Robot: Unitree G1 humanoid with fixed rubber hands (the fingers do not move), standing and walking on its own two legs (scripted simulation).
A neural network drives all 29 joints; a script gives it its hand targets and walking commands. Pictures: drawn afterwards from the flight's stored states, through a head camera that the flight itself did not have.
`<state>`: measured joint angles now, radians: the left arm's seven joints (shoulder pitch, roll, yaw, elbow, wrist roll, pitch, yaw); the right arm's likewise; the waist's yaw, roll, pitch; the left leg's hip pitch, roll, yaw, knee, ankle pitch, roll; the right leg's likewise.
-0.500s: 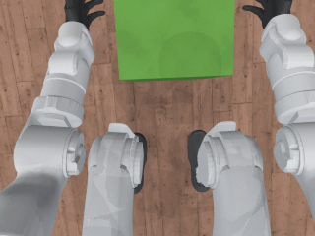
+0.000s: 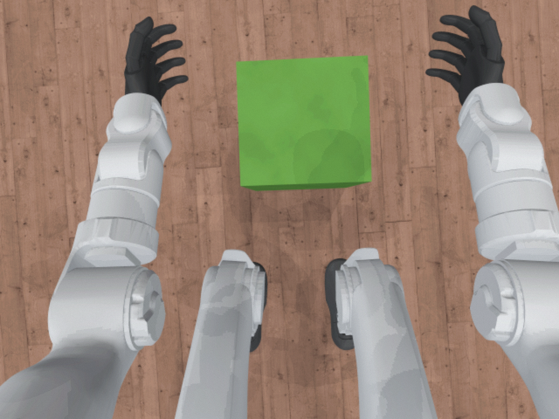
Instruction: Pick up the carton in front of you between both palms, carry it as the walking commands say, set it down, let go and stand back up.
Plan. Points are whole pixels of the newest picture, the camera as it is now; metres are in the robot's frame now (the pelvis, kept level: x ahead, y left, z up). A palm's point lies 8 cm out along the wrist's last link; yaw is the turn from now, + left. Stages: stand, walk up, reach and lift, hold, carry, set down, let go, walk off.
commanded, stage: set down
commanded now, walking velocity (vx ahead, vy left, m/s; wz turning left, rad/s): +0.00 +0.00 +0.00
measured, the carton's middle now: (300, 136) +0.50 -0.01 -0.37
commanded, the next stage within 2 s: let go in 0.40 s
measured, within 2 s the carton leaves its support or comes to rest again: neither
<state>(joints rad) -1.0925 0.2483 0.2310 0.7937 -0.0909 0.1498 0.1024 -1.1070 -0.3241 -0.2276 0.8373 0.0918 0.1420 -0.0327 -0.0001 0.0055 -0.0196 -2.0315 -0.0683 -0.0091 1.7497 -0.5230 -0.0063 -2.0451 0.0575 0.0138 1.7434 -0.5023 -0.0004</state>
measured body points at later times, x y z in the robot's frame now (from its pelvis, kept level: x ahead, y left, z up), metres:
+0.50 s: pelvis +0.03 -0.01 +0.14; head +0.32 -0.01 +0.49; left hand +0.52 +0.19 +0.03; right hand +0.52 -0.22 +0.03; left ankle +0.09 +0.11 -0.46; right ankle +0.10 -0.11 -0.46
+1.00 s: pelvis +0.10 +0.00 +0.25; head +0.26 +0.00 +0.67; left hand +0.38 +0.22 +0.15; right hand +0.38 -0.23 +0.15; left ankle +0.09 +0.11 -0.46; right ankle +0.10 -0.11 -0.46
